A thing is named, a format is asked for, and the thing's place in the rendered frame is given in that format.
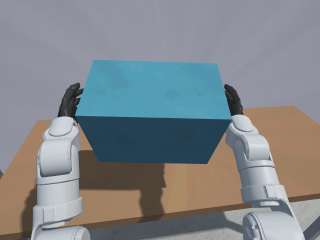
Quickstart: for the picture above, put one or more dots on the right robot upper arm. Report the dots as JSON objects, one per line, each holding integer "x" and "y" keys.
{"x": 270, "y": 225}

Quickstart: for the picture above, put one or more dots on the left robot upper arm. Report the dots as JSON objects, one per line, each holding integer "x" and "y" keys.
{"x": 66, "y": 233}

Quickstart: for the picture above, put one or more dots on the table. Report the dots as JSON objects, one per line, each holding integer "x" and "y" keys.
{"x": 124, "y": 193}

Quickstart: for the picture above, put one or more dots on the robot left hand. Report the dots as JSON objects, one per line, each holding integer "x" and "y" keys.
{"x": 69, "y": 101}

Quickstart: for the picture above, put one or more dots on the left robot forearm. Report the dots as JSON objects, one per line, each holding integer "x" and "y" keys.
{"x": 57, "y": 174}

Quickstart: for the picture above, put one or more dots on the robot right hand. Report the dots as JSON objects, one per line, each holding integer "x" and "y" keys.
{"x": 233, "y": 100}

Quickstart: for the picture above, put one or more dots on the right robot forearm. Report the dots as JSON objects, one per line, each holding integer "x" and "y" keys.
{"x": 259, "y": 180}

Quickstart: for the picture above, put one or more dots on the carton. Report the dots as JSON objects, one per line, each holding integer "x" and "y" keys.
{"x": 153, "y": 112}

